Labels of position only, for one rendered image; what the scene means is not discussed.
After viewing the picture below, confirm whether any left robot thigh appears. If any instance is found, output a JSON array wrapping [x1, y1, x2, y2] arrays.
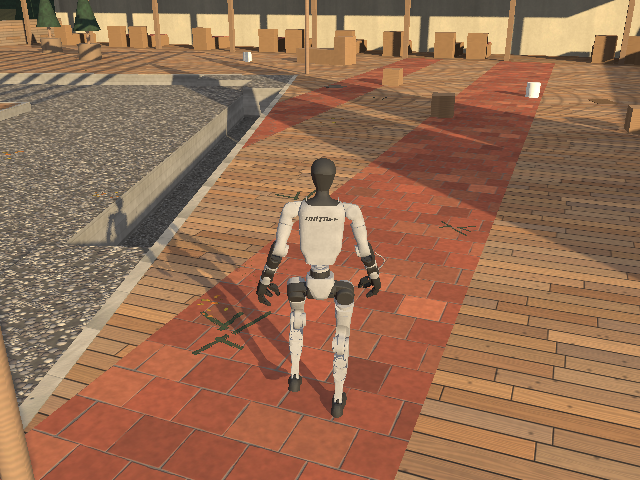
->
[[287, 277, 307, 329]]

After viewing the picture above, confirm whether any left robot upper arm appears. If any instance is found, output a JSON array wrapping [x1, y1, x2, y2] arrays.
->
[[272, 201, 302, 257]]

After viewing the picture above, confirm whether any robot right hand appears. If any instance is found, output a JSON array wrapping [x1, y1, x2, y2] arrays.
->
[[358, 276, 381, 298]]

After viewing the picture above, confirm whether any robot left hand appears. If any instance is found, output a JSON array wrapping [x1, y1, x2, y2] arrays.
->
[[256, 280, 280, 306]]

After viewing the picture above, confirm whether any right robot forearm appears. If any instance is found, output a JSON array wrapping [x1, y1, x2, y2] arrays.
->
[[361, 242, 380, 279]]

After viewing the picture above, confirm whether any right robot upper arm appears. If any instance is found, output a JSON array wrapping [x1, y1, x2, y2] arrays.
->
[[343, 202, 371, 257]]

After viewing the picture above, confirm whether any left robot forearm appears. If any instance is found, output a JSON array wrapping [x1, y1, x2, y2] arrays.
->
[[260, 241, 282, 285]]

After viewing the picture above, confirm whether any left robot shin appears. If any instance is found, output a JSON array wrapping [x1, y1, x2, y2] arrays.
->
[[289, 312, 303, 379]]

